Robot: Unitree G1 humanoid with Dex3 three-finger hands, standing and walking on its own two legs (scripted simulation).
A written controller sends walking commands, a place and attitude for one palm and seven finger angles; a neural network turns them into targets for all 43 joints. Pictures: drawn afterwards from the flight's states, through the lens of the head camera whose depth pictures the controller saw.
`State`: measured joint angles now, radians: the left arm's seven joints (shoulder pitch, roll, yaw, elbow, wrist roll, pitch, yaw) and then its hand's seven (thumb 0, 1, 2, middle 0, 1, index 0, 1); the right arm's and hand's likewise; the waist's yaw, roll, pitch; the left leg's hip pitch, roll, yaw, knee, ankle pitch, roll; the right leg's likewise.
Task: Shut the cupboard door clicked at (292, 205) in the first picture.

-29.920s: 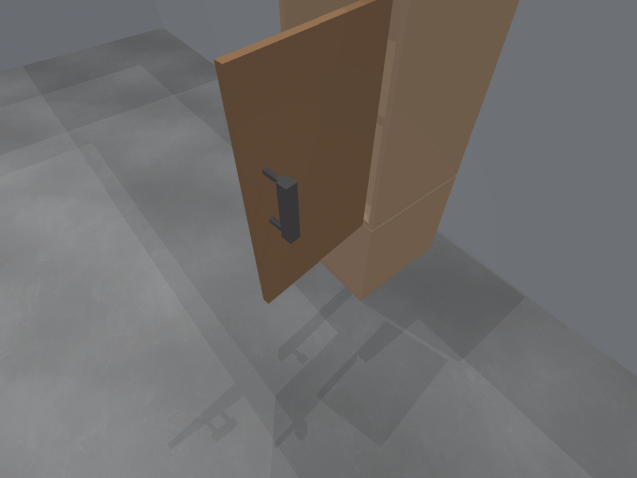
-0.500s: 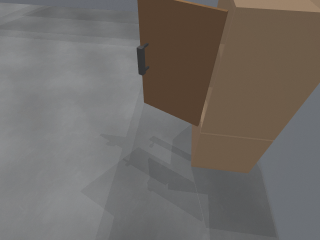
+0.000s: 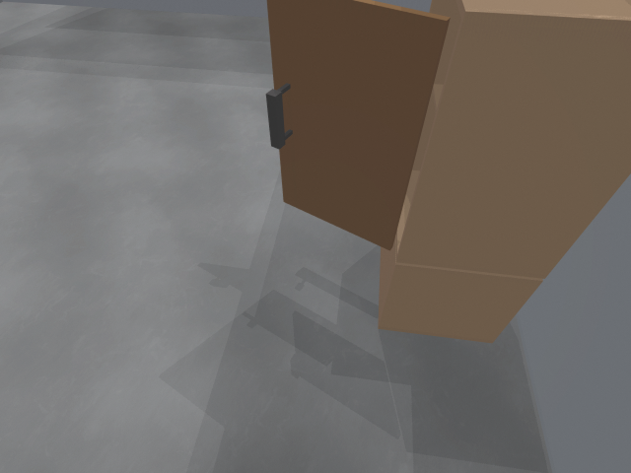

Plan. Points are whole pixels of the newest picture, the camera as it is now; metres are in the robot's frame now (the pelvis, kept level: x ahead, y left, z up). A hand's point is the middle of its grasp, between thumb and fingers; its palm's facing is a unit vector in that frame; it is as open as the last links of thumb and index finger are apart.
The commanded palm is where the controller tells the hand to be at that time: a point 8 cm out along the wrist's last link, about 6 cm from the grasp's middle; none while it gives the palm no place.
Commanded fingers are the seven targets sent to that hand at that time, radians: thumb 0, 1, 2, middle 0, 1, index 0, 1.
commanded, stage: walk to a spot facing it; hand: left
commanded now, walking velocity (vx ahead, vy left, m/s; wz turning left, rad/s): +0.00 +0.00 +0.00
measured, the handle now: (281, 116) +0.86 +0.13 -0.02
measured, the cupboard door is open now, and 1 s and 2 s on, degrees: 66 66 66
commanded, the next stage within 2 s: none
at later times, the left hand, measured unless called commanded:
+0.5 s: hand out of the picture +0.01 +0.23 -0.20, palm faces +0.26 -0.93 -0.26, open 7.4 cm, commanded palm none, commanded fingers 0.00 0.90 0.90 -0.20 -0.30 -0.20 -0.30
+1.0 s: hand out of the picture -0.07 +0.19 -0.19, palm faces +0.59 -0.77 -0.25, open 7.4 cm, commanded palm none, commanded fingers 0.00 0.90 0.90 -0.20 -0.30 -0.20 -0.30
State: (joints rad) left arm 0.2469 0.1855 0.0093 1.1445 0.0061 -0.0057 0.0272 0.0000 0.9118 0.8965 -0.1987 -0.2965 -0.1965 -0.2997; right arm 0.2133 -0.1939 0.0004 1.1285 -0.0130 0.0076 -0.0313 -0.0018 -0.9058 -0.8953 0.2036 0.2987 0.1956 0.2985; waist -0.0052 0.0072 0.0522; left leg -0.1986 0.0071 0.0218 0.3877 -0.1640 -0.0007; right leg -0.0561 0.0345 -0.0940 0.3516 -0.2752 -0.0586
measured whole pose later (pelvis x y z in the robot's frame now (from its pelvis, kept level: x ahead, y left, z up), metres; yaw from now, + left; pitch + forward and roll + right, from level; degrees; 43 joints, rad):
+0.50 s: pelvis +0.00 +0.02 -0.03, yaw +15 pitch -1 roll +0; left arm 0.18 0.22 0.07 0.96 0.02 0.07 0.03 0.00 0.91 0.90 -0.20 -0.30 -0.20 -0.30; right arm 0.21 -0.19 -0.05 0.95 -0.04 0.04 -0.01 0.00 -0.91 -0.90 0.20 0.30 0.20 0.30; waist -0.04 -0.02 0.13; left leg -0.39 0.00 0.05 0.68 -0.28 0.03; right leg -0.38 -0.06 -0.07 1.07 -0.56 0.02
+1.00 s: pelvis +0.00 -0.02 -0.03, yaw +37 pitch +1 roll +1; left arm 0.22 0.24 0.06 0.87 0.02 0.04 0.02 0.00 0.91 0.90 -0.20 -0.30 -0.20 -0.30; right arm 0.14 -0.26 -0.07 0.86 -0.02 0.05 0.03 0.00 -0.91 -0.90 0.20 0.30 0.19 0.30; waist -0.01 -0.05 0.12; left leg -0.33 0.01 0.04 0.63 -0.29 0.00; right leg -0.33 -0.17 -0.17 0.77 -0.45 0.05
